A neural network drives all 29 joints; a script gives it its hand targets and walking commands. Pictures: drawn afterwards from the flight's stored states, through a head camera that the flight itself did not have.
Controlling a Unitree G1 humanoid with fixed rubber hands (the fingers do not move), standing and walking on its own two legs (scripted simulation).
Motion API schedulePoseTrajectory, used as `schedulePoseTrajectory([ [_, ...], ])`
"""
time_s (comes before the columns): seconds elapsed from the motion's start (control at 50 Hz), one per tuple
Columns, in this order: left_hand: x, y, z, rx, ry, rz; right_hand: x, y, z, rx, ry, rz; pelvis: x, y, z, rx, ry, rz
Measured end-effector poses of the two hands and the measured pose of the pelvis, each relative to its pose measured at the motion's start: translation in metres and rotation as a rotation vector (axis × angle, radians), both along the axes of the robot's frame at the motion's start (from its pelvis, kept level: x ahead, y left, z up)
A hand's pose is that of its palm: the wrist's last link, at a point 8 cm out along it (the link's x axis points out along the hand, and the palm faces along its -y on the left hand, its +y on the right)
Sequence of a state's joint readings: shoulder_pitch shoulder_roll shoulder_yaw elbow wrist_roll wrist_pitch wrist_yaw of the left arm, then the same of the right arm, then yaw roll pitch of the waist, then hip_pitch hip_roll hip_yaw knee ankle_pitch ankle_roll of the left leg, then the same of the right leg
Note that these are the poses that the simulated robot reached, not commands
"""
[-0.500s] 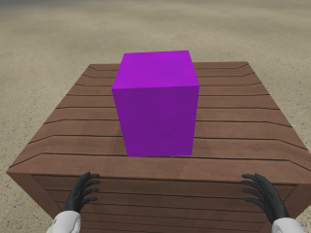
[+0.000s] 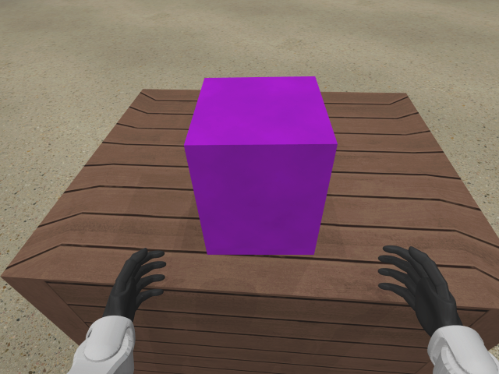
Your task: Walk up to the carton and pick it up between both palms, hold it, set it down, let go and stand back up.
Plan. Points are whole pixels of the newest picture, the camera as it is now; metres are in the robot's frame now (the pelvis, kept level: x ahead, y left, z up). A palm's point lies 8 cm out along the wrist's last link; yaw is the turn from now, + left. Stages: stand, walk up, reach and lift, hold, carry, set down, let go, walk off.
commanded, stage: reach and lift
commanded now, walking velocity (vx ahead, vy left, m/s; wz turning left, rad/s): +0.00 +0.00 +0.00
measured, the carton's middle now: (259, 167) +0.45 +0.04 +0.12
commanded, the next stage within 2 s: none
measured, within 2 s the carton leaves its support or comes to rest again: neither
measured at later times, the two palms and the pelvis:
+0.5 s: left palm (114, 230) +0.26 +0.23 +0.16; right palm (419, 235) +0.29 -0.18 +0.14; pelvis +0.00 +0.00 +0.00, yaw +0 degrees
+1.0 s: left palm (129, 167) +0.34 +0.22 +0.21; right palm (404, 169) +0.37 -0.17 +0.19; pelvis +0.00 +0.00 +0.00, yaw +0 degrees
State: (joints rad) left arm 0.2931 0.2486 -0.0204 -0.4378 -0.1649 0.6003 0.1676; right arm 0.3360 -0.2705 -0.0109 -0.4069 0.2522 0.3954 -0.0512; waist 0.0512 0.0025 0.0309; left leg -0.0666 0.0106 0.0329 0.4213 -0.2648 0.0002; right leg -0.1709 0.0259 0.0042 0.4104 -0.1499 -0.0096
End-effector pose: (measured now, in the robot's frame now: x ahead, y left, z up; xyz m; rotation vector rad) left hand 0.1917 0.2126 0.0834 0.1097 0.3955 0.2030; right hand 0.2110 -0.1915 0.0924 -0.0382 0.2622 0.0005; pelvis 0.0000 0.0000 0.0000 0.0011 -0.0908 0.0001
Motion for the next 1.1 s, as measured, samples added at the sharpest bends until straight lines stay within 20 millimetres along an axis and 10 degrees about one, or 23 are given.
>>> schedulePoseTrajectory([
  [0.62,0.089,0.009,0.101,0.002,-0.193,0.029,0.101,0.014,0.067,0.038,-0.122,0.036,0.001,0.000,0.000,0.000,0.002,0.000],
  [1.1,0.160,0.004,0.128,-0.077,-0.137,0.023,0.174,0.023,0.102,0.015,-0.097,0.046,0.005,0.001,0.000,-0.001,0.008,0.001],
])
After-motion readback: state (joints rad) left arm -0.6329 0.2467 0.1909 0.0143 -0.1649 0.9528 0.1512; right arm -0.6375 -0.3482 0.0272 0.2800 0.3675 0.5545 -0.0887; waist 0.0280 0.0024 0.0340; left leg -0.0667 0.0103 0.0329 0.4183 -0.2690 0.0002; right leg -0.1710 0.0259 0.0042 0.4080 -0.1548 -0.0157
